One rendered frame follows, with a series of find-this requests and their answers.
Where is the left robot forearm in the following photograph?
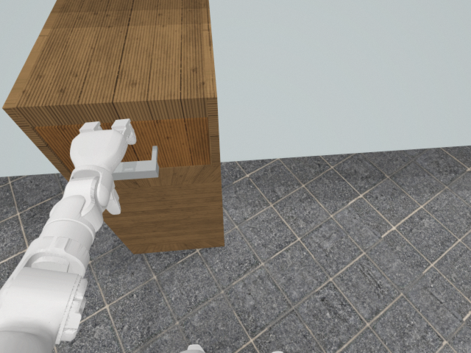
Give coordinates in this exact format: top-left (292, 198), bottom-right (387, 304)
top-left (0, 165), bottom-right (113, 309)

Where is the robot left upper arm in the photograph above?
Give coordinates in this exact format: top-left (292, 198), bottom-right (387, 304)
top-left (0, 267), bottom-right (88, 353)

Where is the left robot hand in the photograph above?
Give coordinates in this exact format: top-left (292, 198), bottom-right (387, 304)
top-left (70, 118), bottom-right (136, 215)

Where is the drawer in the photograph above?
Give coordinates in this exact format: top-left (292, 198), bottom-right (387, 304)
top-left (35, 117), bottom-right (210, 173)

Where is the cabinet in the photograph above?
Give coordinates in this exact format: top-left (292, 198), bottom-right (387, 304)
top-left (2, 0), bottom-right (224, 254)

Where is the handle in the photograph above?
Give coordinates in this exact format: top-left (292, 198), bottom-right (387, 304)
top-left (112, 146), bottom-right (159, 180)

